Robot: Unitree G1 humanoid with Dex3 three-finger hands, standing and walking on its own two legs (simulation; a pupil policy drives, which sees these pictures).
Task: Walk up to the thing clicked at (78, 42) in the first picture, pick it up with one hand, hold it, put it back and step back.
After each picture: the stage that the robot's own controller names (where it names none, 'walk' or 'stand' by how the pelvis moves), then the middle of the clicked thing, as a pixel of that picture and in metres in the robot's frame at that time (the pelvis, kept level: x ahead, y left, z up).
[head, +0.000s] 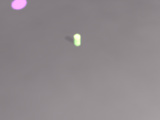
stand; (77, 40) +1.41 +0.08 -0.72
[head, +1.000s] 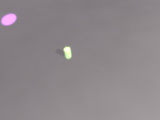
walk; (67, 52) +1.28 +0.27 -0.71
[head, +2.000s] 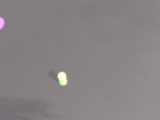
walk; (62, 79) +0.82 +0.26 -0.71
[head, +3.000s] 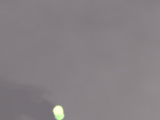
walk; (58, 113) +0.49 +0.20 -0.70
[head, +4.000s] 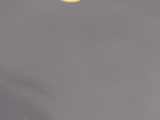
stand; out of the picture +0.33 +0.20 -0.71
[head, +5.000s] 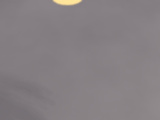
stand; out of the picture +0.31 +0.20 -0.72
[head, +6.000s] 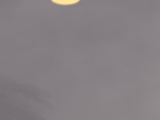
stand; out of the picture +0.32 +0.20 -0.73
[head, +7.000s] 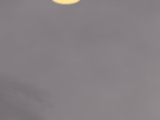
stand; out of the picture +0.31 +0.20 -0.73
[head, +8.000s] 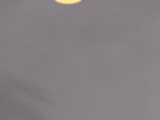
stand; out of the picture +0.31 +0.20 -0.73
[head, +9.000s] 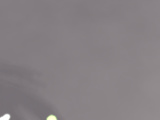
go down; out of the picture +0.34 +0.20 -0.69
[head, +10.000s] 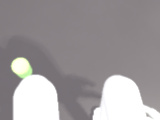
go down; (22, 68) +0.39 +0.26 -0.29
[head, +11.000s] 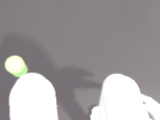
close in; (17, 67) +0.38 +0.27 -0.28
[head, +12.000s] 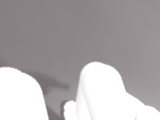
close in; out of the picture +0.35 +0.29 -0.21
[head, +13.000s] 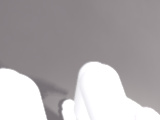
close; out of the picture +0.35 +0.30 -0.21
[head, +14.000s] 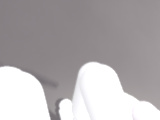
lift; out of the picture +0.34 +0.29 -0.22
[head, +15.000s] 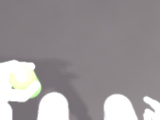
lift; (26, 83) +0.32 +0.21 -0.03
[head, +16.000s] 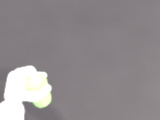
hold; (39, 90) +0.32 +0.17 +0.00
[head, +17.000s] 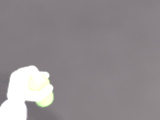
hold; (41, 90) +0.32 +0.17 -0.01
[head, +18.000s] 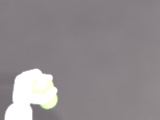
crouch; (45, 92) +0.32 +0.15 -0.02
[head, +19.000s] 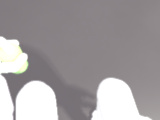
lower; (14, 59) +0.41 +0.23 -0.11
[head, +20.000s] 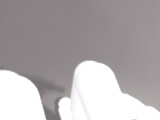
lower; out of the picture +0.37 +0.31 -0.22
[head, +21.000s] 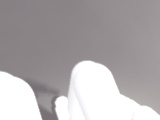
lower; out of the picture +0.38 +0.31 -0.22
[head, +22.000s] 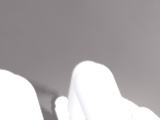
lower; out of the picture +0.38 +0.31 -0.22
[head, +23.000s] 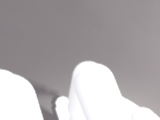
lower; out of the picture +0.37 +0.31 -0.22
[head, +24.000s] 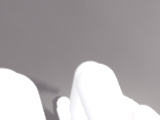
open; out of the picture +0.36 +0.30 -0.22
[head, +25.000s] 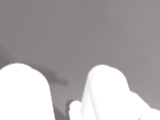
stand; out of the picture +0.36 +0.28 -0.22
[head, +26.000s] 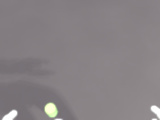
stand; (51, 110) +0.37 +0.21 -0.57
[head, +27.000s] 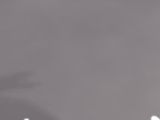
stand; out of the picture +0.36 +0.20 -0.66
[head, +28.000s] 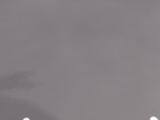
stand; out of the picture +0.34 +0.20 -0.66
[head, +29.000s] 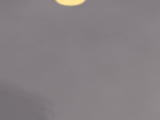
stand; out of the picture +0.37 +0.19 -0.72
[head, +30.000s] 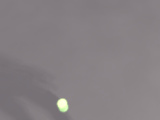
walk; (62, 105) +0.42 +0.17 -0.70
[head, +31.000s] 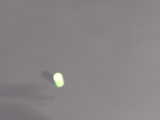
walk; (58, 80) +0.67 +0.24 -0.69
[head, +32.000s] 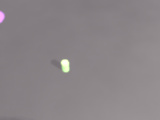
stand; (65, 65) +0.98 +0.20 -0.70
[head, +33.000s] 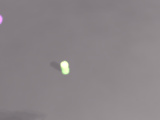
stand; (64, 67) +0.96 +0.20 -0.72
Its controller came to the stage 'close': yes
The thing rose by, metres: 0.70
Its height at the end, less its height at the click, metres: +0.00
